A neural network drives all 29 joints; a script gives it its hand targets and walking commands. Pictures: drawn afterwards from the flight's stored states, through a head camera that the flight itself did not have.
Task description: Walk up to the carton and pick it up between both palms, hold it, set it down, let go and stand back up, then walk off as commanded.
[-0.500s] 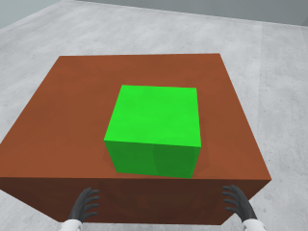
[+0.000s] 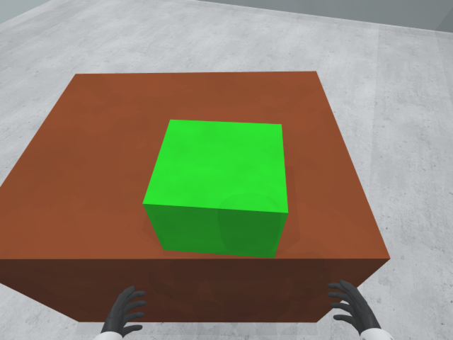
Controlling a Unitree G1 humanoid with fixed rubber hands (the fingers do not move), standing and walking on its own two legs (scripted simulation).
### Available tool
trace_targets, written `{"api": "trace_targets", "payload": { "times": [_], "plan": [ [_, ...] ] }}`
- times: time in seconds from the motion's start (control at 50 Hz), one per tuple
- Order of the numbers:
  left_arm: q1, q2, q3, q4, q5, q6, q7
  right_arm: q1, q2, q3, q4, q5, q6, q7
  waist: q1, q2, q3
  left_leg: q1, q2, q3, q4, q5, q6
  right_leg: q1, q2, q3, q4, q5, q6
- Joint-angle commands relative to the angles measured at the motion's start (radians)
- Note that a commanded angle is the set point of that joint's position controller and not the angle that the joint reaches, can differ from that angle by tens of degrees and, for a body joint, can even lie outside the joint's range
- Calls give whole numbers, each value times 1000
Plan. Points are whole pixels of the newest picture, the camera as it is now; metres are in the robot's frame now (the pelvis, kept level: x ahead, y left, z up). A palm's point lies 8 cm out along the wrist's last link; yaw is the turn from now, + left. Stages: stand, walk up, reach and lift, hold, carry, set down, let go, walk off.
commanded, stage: let go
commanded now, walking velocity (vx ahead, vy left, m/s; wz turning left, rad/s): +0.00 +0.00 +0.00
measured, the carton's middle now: (221, 188) +0.42 +0.04 -0.02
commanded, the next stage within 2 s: stand in 0.48 s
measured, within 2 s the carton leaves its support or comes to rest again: neither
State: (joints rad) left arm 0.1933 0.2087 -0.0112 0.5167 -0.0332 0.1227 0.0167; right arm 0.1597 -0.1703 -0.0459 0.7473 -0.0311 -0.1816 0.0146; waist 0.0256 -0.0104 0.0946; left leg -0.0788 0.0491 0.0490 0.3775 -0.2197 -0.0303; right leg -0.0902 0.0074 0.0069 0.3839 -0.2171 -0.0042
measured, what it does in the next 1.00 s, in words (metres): stands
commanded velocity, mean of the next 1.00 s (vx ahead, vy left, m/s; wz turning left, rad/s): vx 0.00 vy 0.00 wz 0.00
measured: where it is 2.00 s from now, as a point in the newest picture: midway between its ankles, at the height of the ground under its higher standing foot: outside the picture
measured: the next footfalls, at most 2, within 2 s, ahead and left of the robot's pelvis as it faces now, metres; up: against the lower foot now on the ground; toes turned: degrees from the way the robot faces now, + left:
none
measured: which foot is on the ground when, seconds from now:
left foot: down 0.00-1.00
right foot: down 0.00-1.00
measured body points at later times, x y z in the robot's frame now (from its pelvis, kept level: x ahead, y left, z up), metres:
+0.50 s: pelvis +0.01 +0.01 +0.00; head +0.01 +0.02 +0.45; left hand +0.18 +0.24 -0.09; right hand +0.17 -0.22 -0.09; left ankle -0.01 +0.14 -0.74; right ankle +0.00 -0.12 -0.74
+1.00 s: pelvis -0.01 +0.01 +0.00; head -0.03 +0.01 +0.45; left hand +0.03 +0.31 -0.12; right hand +0.10 -0.27 -0.12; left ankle -0.01 +0.14 -0.74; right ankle +0.00 -0.12 -0.74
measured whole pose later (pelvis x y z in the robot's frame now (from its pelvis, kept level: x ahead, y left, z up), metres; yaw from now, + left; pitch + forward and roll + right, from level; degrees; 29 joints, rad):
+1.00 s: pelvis -0.01 +0.01 +0.00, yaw +3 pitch -4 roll +0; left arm 0.30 0.34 0.01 0.86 0.01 -0.02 0.00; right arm 0.22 -0.34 -0.02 0.92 -0.01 -0.02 0.01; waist 0.02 0.00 0.02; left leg -0.13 0.01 0.00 0.41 -0.21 -0.01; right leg -0.10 -0.03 -0.04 0.39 -0.21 0.02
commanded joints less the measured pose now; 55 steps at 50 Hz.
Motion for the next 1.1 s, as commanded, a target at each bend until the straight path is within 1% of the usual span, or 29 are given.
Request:
{"api": "trace_targets", "payload": {
  "times": [0.0,0.18,0.22,0.24,0.28,0.3,0.46,0.48,0.5,0.52,0.54,0.58,0.6,0.62,0.66,0.68,0.74,0.76,0.8,0.84,0.86,0.88,0.92,0.94,0.98,1.0,1.02,1.04,1.08],
  "plan": [
    [-95,108,36,-155,6,-29,10,-65,-117,-35,-127,2,-46,-2,-14,16,-123,58,-50,44,-30,166,-2,-34,4,-12,-78,154,6],
    [-91,80,25,-129,20,-21,19,-55,-123,-35,-142,-4,-48,10,-22,29,-108,56,-41,30,-32,185,-6,-34,16,-24,-80,142,-6],
    [-92,82,30,-121,14,-25,19,-62,-128,-33,-157,-6,-47,14,-14,9,-118,55,-40,29,-29,199,-5,-27,18,-25,-80,158,-9],
    [-96,84,28,-124,19,-24,17,-62,-126,-34,-154,-6,-47,14,-20,6,-117,54,-43,26,-30,193,-5,-23,17,-29,-79,156,-7],
    [-98,80,28,-114,19,-23,18,-73,-128,-36,-159,-5,-44,17,-14,5,-108,49,-41,27,-31,190,-4,-34,18,-32,-81,142,-11],
    [-95,79,28,-119,26,-21,18,-62,-131,-38,-157,-4,-43,17,-14,26,-108,49,-38,20,-35,196,-5,-21,20,-31,-77,149,-13],
    [-98,70,26,-116,24,-22,17,-70,-144,-40,-135,-4,-45,19,-15,24,-120,70,-36,18,-22,248,-14,-31,25,-33,-79,171,-19],
    [28,273,117,-19,86,-97,17,23,-294,-51,-66,3,49,-12,4,21,-194,-35,51,-73,29,406,25,-10,-81,19,21,269,-14],
    [42,272,122,10,75,-130,14,24,-294,-65,-72,18,79,-21,7,9,-219,-10,61,-88,41,451,34,14,-94,34,30,318,-10],
    [38,236,110,19,69,-148,4,33,-279,-56,-72,20,94,-23,-1,40,-243,4,55,-75,54,423,39,-2,-102,39,29,340,-10],
    [30,226,105,27,67,-159,1,31,-269,-56,-74,17,103,-26,-6,19,-212,-8,58,-85,45,379,40,-7,-110,39,21,313,-8],
    [12,210,97,48,66,-163,-6,-1,-275,-54,-72,11,121,-22,-6,0,-161,-41,48,-92,21,225,40,-39,-106,35,-4,250,-7],
    [21,220,93,57,65,-163,-6,3,-276,-52,-69,12,125,-18,-12,0,-125,-51,43,-94,11,184,41,-66,-104,37,-10,223,-4],
    [9,230,96,68,65,-164,-4,-12,-270,-45,-61,9,128,-11,-4,8,-109,-71,44,-93,2,187,41,-61,-105,34,-17,189,-6],
    [16,247,102,89,63,-170,-7,-5,-267,-41,-42,11,129,-7,-19,-2,-94,-62,46,-104,-7,159,45,-74,-110,40,-32,171,-7],
    [30,242,98,99,60,-172,-9,9,-285,-41,-27,12,133,-7,-14,4,-100,-70,44,-105,-8,158,49,-59,-110,40,-36,167,-7],
    [24,262,89,132,59,-178,-11,13,-311,-41,-6,16,126,-9,-27,25,-120,-36,49,-115,-11,192,43,-57,-111,38,-34,163,-10],
    [42,259,87,152,54,-177,-8,-5,-313,-36,7,11,132,-7,-12,12,-95,-68,53,-120,-14,179,51,-49,-114,35,-34,154,-8],
    [56,271,82,174,51,-177,-6,10,-327,-34,24,19,134,-8,-18,0,-89,-60,57,-132,-26,155,53,-58,-117,36,-52,133,-4],
    [56,285,77,200,51,-176,-4,4,-343,-31,38,18,134,-9,-18,33,-83,-79,53,-129,-37,120,53,-45,-123,45,-55,128,-8],
    [61,301,78,216,51,-177,-1,13,-331,-24,52,15,135,-9,-20,21,-92,-61,57,-135,-45,135,49,-40,-125,42,-52,120,-10],
    [57,302,76,223,48,-179,-1,32,-343,-24,64,18,135,-11,-27,37,-74,-75,56,-134,-41,150,51,-43,-126,53,-62,120,-9],
    [73,307,71,252,46,-176,-1,20,-347,-19,80,17,137,-13,-19,8,-62,-80,59,-140,-50,110,56,-45,-127,49,-71,100,-8],
    [79,304,69,261,46,-177,-1,31,-340,-13,90,21,138,-11,-20,19,-56,-81,57,-135,-56,114,49,-47,-126,50,-72,94,-9],
    [69,314,67,277,46,-174,2,11,-356,-16,98,21,138,-9,-20,1,-42,-90,55,-150,-69,93,49,-54,-122,38,-74,67,-5],
    [77,309,66,286,43,-177,0,6,-355,-15,107,18,140,-12,-9,30,-66,-84,56,-147,-69,85,49,-44,-126,43,-80,62,-8],
    [62,311,64,291,44,-176,2,-6,-360,-13,112,20,142,-11,-9,18,-61,-91,54,-152,-70,77,50,-48,-126,44,-83,53,-7],
    [70,313,62,304,45,-175,-2,22,-356,-14,123,23,139,-14,-28,22,-52,-76,57,-152,-72,55,52,-61,-132,49,-88,49,-11],
    [85,309,63,324,39,-176,-2,1,-359,-10,125,24,142,-15,-7,29,-33,-115,55,-159,-89,14,54,-50,-128,47,-95,27,-8]
  ]
}}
